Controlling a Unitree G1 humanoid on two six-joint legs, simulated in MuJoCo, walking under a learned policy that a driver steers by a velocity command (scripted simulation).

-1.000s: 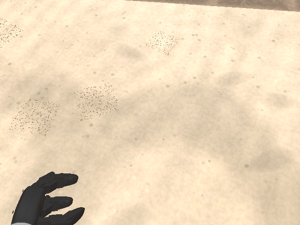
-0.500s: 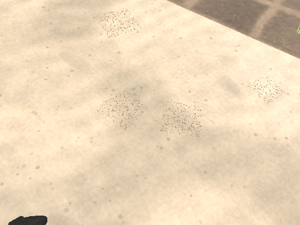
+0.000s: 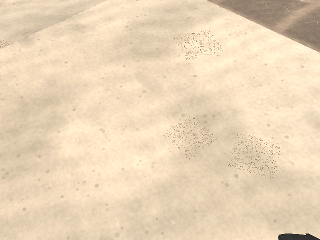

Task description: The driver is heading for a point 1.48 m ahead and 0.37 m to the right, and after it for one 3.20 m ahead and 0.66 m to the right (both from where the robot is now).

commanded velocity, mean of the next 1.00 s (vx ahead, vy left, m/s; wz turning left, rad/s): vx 0.00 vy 0.00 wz -0.38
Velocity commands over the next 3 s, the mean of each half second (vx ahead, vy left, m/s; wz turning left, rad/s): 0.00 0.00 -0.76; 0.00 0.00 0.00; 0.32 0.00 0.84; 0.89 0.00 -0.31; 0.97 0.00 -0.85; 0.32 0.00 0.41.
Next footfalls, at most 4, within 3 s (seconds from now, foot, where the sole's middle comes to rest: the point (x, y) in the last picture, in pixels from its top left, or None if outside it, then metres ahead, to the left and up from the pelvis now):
0.52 right None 0.00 -0.17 -0.77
1.04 left None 0.08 0.04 -0.77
1.48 right None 0.20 -0.18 -0.77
1.84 left None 0.45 0.08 -0.77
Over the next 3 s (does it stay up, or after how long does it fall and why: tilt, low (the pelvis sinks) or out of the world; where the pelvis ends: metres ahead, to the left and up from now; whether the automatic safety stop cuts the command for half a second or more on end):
stays up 1.14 -0.32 0.00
